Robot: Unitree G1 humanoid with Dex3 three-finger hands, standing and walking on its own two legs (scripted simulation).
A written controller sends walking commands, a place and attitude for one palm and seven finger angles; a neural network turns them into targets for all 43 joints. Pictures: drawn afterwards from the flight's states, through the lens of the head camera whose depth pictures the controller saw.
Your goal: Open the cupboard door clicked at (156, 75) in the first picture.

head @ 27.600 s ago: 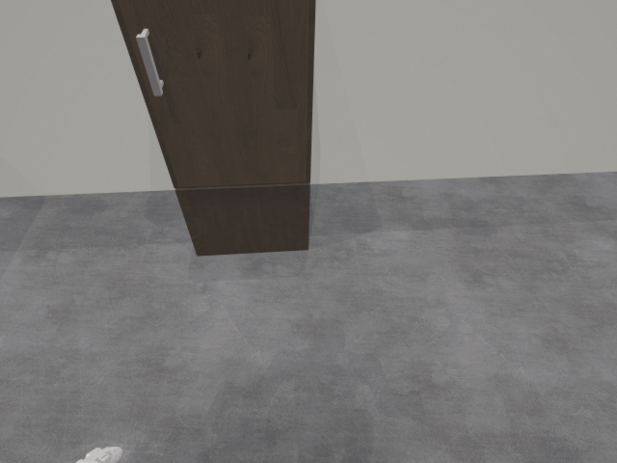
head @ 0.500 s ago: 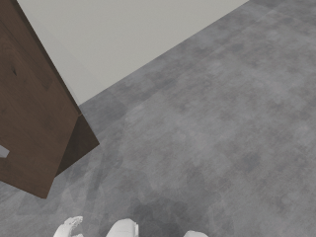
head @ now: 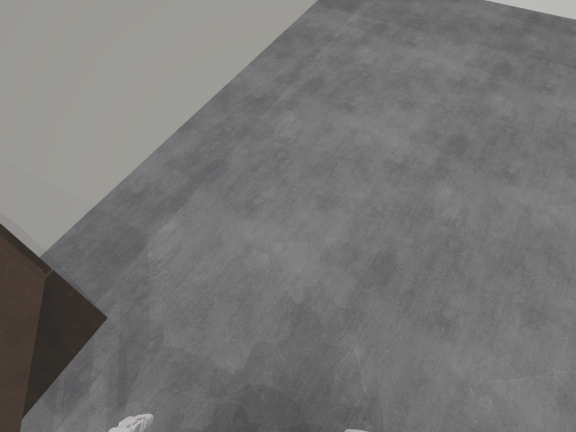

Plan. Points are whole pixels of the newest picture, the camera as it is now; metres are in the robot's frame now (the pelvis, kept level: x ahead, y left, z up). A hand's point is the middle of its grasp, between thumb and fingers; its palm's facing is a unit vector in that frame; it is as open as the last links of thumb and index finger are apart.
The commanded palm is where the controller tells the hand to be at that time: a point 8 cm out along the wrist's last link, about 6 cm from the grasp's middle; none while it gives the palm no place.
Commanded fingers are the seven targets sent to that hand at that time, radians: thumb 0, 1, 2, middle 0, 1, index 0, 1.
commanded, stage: walk to a spot facing it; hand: left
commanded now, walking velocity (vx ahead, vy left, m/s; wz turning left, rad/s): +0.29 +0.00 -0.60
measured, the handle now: out of the picture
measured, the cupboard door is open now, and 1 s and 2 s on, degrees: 42 42 42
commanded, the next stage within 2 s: turn to face it in 1.44 s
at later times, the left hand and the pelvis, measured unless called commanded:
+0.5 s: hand (180, 393) +0.19 +0.19 -0.18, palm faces -0.22 -0.96 -0.17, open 7.3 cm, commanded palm none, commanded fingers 0.00 0.90 0.90 -0.20 -0.30 -0.20 -0.30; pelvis +0.13 +0.00 +0.00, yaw -17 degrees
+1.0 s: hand (314, 245) +0.48 -0.03 -0.16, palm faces -0.48 -0.86 -0.18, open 7.3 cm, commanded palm none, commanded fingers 0.00 0.90 0.90 -0.20 -0.30 -0.20 -0.30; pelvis +0.30 -0.13 +0.00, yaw -27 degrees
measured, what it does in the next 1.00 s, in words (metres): walks ahead, turning right: right foot, then left foot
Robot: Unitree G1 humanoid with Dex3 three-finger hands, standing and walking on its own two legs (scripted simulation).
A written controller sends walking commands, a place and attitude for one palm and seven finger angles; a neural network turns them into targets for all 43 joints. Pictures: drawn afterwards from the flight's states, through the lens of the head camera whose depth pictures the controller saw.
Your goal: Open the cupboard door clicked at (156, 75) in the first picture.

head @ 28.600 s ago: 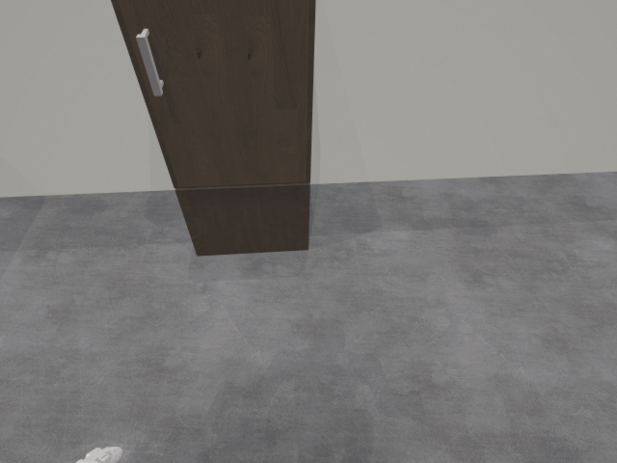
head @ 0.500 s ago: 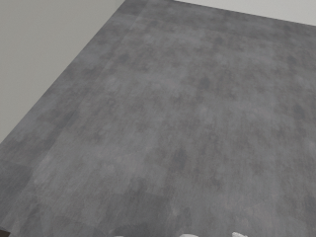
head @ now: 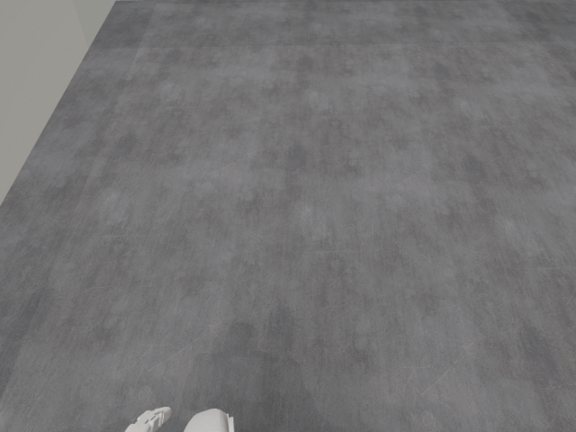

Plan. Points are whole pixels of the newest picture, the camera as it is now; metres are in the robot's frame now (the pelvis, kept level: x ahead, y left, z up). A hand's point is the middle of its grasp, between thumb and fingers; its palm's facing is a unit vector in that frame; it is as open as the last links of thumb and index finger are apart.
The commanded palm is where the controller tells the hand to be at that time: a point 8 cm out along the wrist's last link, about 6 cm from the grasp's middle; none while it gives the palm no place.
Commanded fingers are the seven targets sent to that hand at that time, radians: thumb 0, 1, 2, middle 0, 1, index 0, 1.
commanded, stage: walk to a spot facing it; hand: left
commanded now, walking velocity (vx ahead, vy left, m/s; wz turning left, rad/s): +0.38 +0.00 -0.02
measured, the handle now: out of the picture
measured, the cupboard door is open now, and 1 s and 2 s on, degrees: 42 42 42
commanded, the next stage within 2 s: turn to face it in 0.44 s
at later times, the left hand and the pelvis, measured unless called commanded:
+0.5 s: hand (171, 348) +0.28 +0.20 -0.17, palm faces -0.03 -0.99 -0.16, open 7.3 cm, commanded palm none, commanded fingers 0.00 0.90 0.90 -0.20 -0.30 -0.20 -0.30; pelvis +0.23 +0.03 +0.01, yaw -6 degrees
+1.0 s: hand (211, 254) +0.48 +0.16 -0.19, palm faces +0.11 -0.98 -0.14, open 7.2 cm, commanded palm none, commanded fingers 0.00 0.90 0.90 -0.20 -0.30 -0.20 -0.30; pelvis +0.39 -0.02 -0.02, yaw +6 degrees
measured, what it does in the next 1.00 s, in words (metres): walks ahead: left foot, then right foot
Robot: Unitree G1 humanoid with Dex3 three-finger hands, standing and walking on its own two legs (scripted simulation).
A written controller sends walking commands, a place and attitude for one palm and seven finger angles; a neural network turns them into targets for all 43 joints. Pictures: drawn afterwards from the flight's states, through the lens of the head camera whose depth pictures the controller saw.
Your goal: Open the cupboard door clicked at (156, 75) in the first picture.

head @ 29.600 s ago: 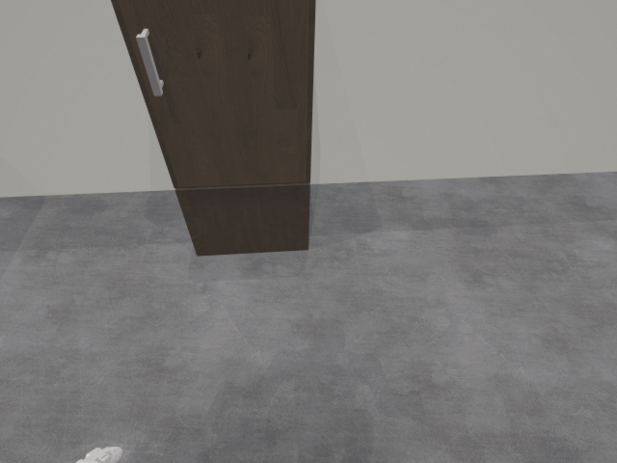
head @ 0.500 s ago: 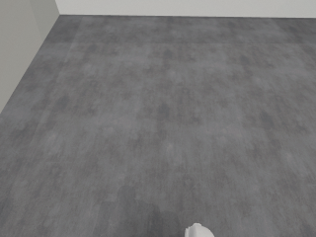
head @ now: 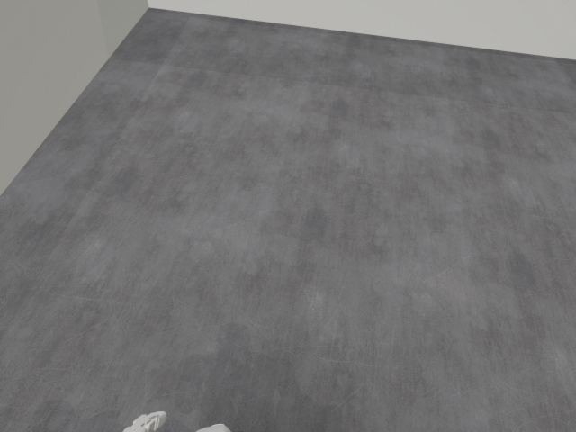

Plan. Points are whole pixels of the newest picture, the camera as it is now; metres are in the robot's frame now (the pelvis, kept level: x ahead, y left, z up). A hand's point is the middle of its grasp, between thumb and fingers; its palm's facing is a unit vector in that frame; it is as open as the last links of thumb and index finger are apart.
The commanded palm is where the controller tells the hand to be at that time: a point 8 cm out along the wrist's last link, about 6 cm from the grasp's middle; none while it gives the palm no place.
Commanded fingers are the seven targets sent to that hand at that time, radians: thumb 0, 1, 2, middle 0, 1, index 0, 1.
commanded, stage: turn to face it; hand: left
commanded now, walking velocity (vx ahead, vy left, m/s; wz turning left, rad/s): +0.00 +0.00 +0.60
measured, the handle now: out of the picture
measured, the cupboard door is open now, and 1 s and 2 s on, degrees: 42 42 42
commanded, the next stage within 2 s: none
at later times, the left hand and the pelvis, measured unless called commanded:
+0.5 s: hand out of the picture +0.08 +0.16 -0.13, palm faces +0.28 -0.91 -0.30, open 7.3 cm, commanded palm none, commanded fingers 0.00 0.90 0.90 -0.20 -0.30 -0.20 -0.30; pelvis +0.05 -0.07 +0.02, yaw +17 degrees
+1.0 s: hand out of the picture +0.03 +0.18 -0.15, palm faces +0.58 -0.77 -0.26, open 7.3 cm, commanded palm none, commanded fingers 0.00 0.90 0.90 -0.20 -0.30 -0.20 -0.30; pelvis +0.08 -0.06 +0.02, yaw +35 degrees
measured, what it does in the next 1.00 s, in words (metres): steps on the spot, turning left: right foot, then left foot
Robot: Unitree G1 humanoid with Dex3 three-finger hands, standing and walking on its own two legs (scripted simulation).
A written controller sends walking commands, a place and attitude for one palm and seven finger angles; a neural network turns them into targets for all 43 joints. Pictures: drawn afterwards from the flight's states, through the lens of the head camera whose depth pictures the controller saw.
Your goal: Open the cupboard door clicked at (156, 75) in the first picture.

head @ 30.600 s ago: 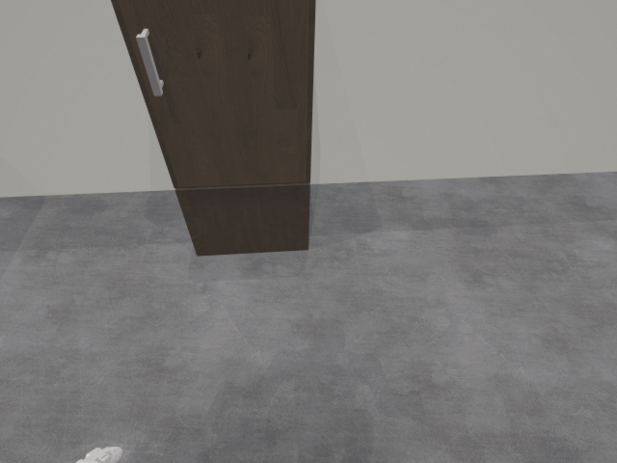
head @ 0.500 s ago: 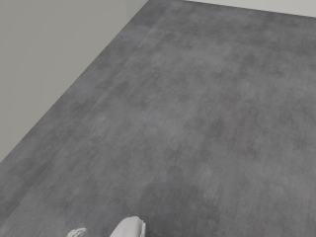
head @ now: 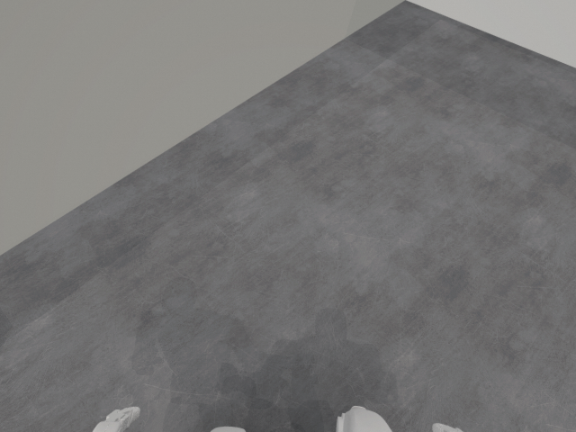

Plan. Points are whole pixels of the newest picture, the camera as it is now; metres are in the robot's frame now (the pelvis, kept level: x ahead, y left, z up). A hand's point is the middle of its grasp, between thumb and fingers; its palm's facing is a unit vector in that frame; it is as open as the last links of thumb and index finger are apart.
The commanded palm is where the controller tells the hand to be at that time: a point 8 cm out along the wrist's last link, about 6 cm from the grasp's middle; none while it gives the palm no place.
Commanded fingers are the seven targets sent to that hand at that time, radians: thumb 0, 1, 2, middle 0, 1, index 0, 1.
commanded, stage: turn to face it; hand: left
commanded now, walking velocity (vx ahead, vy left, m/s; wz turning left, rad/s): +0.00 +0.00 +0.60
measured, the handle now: out of the picture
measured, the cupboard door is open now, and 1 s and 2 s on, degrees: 42 42 42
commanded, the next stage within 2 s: none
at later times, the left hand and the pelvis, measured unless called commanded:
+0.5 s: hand out of the picture +0.01 +0.18 -0.18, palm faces +0.36 -0.91 -0.22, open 7.3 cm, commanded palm none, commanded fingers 0.00 0.90 0.90 -0.20 -0.30 -0.20 -0.30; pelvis +0.03 -0.03 -0.01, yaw +21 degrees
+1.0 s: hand out of the picture +0.03 +0.16 -0.15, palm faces +0.58 -0.77 -0.28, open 7.3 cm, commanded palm none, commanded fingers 0.00 0.90 0.90 -0.20 -0.30 -0.20 -0.30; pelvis +0.06 -0.06 -0.01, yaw +37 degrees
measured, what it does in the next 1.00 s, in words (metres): steps on the spot, turning left: right foot, then left foot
